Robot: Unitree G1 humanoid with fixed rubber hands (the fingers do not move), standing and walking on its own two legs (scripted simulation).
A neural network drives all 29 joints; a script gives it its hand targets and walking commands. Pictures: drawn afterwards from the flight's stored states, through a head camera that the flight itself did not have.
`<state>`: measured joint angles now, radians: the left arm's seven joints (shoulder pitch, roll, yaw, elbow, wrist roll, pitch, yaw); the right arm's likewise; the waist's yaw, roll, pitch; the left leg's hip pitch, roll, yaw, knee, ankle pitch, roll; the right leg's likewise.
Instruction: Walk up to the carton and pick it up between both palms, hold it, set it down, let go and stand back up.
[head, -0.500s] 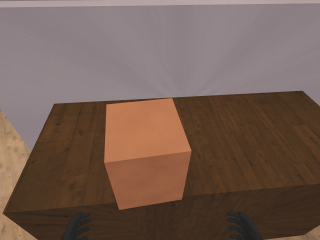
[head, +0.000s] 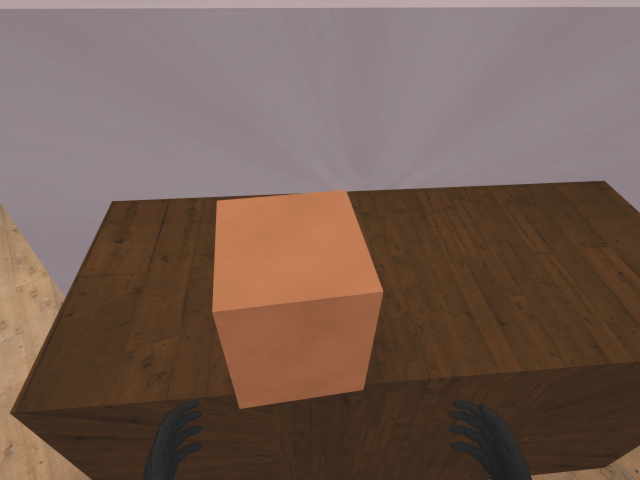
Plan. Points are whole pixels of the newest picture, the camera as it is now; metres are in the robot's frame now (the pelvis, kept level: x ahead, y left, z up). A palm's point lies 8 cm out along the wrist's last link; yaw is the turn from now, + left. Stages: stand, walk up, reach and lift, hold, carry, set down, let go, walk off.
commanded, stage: reach and lift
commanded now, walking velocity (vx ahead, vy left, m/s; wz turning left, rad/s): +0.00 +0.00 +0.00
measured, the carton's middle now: (293, 298) +0.40 +0.08 -0.01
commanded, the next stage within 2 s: none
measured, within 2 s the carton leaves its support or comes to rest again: neither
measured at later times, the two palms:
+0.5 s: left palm (164, 418) +0.21 +0.21 +0.01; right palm (498, 399) +0.25 -0.19 +0.01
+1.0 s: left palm (158, 358) +0.25 +0.22 +0.07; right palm (483, 332) +0.31 -0.18 +0.06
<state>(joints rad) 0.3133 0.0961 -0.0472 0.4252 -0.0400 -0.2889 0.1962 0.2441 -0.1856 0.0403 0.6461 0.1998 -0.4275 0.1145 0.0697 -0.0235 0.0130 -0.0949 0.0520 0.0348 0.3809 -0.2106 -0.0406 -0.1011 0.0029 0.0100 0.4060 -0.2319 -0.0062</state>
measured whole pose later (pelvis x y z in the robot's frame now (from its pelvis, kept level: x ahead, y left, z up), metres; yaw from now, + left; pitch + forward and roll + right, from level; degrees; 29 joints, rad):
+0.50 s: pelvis +0.01 +0.00 +0.00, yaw +0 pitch -3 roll +0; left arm 0.23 0.07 0.02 0.19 -0.02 -0.08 0.18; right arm 0.13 -0.25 0.12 0.49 0.32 -0.31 0.06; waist 0.08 -0.05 0.00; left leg -0.07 0.06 0.04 0.33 -0.21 -0.05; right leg -0.07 0.01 0.02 0.35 -0.22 -0.01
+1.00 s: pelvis +0.00 +0.00 +0.01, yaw -1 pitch -1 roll +0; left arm 0.03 0.05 0.08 -0.09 -0.06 0.34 0.18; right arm -0.10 -0.28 0.06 0.28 0.30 0.00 -0.01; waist 0.11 -0.01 0.03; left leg -0.12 0.06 0.05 0.29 -0.16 -0.05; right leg -0.13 0.02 0.03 0.31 -0.17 -0.01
